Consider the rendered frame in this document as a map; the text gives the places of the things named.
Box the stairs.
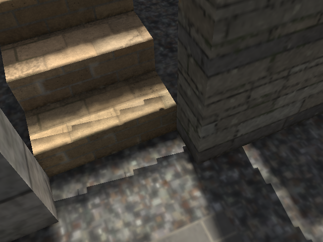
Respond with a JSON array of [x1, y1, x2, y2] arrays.
[[0, 0, 177, 178]]

